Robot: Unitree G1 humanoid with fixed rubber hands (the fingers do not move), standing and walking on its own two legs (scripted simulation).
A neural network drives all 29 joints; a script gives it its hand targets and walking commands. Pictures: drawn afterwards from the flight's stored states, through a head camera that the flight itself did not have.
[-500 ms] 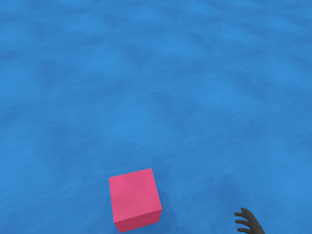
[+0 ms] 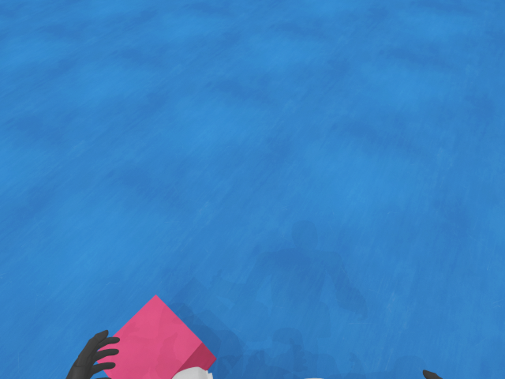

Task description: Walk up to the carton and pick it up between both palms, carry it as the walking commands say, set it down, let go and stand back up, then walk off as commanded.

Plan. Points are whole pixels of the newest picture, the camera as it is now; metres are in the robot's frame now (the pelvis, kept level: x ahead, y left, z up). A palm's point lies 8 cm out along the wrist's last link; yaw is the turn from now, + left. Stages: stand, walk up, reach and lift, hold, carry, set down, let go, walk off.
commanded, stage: walk off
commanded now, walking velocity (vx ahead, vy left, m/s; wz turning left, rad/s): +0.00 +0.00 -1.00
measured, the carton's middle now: (162, 357) +0.27 +0.31 -0.61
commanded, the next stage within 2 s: none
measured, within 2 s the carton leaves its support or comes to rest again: neither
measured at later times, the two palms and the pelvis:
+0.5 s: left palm (108, 318) +0.25 +0.26 -0.09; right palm out of the picture +0.03 -0.25 -0.05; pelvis +0.02 +0.05 +0.02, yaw -29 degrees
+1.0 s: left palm (214, 277) +0.30 +0.07 -0.07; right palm out of the picture -0.17 -0.24 -0.10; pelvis +0.00 +0.01 +0.01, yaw -57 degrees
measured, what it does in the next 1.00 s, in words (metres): steps on the spot, turning right: left foot, then right foot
